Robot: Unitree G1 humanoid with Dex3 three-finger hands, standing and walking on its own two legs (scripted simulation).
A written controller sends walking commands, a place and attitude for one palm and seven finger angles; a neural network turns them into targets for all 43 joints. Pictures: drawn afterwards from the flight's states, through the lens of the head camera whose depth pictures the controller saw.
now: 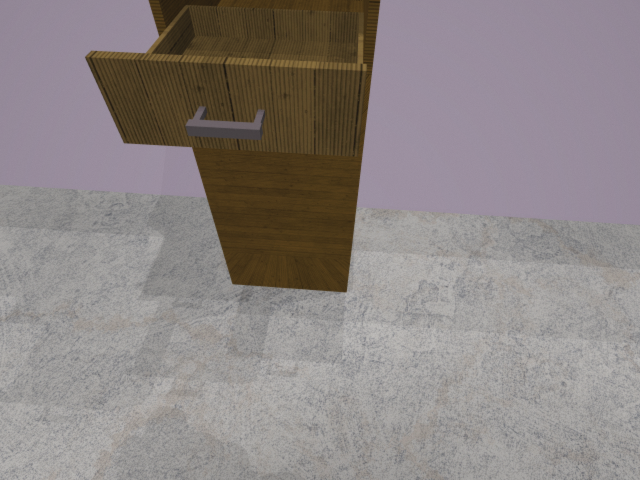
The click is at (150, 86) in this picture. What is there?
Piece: drawer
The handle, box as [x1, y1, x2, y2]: [185, 106, 264, 139]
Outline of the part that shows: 185,125 188,135 260,139 262,134 261,125 264,118 264,110 258,109 253,123 204,120 203,118 206,113 206,109 203,106 199,106 193,118 189,119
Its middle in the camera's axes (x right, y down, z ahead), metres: -0.14 -0.17 +0.56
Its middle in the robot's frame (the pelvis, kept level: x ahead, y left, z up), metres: +0.55 +0.17 +0.15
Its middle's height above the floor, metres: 0.93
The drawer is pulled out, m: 0.29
